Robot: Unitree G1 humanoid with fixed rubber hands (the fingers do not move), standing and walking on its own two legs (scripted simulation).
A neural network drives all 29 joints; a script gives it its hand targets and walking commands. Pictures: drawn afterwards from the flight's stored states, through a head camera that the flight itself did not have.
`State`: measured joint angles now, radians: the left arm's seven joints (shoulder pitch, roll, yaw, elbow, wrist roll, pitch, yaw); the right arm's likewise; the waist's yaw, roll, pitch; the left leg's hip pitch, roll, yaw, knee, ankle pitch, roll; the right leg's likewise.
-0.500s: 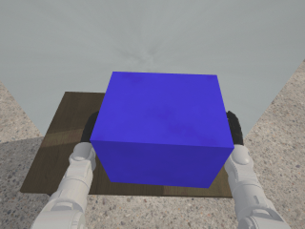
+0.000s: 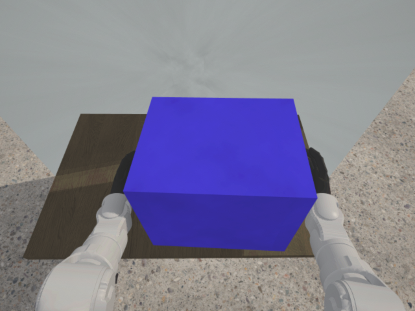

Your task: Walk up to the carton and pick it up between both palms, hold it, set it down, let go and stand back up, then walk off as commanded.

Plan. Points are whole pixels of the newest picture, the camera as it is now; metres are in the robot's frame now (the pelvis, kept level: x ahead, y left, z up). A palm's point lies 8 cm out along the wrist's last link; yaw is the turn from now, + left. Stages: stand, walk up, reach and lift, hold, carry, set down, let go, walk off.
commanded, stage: set down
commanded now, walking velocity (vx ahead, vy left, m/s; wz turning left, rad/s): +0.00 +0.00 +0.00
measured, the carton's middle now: (219, 175) +0.42 -0.04 -0.03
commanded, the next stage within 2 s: none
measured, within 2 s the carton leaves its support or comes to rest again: rests again in 0.82 s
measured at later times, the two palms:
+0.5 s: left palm (126, 194) +0.39 +0.17 -0.04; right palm (310, 192) +0.36 -0.23 -0.02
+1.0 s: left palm (120, 176) +0.43 +0.18 -0.02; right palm (322, 188) +0.37 -0.26 -0.02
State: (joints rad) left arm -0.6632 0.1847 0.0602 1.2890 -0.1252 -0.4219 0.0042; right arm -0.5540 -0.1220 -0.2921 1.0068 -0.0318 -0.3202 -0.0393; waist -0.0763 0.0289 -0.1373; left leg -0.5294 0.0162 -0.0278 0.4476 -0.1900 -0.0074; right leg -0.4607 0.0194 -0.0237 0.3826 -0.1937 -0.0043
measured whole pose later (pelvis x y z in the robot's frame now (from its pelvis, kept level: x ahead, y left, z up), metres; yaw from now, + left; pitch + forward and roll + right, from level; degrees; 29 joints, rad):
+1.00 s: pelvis -0.02 +0.01 -0.03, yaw -3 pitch +30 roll -2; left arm -0.88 0.27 -0.05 1.44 -0.30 -0.48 0.03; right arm -0.74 -0.33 0.05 1.25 0.33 -0.41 -0.01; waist -0.04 0.05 -0.30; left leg -0.95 0.04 0.00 0.70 -0.26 0.00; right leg -0.90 0.04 0.00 0.63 -0.25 0.01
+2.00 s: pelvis -0.05 +0.00 -0.04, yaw -1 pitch +19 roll +0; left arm -0.56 0.38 -0.15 1.09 -0.50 -0.29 -0.01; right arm -0.46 -0.41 0.04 0.84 0.42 -0.15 0.02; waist -0.08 0.00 -0.21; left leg -0.81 -0.01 -0.01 0.74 -0.26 0.00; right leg -0.80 0.00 0.01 0.77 -0.30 0.00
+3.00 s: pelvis -0.04 +0.00 -0.02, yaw +0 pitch +12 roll -1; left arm -0.17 0.32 -0.05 0.94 -0.32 -0.42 -0.08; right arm -0.16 -0.24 0.02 0.92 0.32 -0.46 -0.02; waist -0.07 -0.01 -0.12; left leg -0.64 -0.02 -0.05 0.67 -0.24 0.00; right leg -0.60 0.01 0.01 0.66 -0.27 0.01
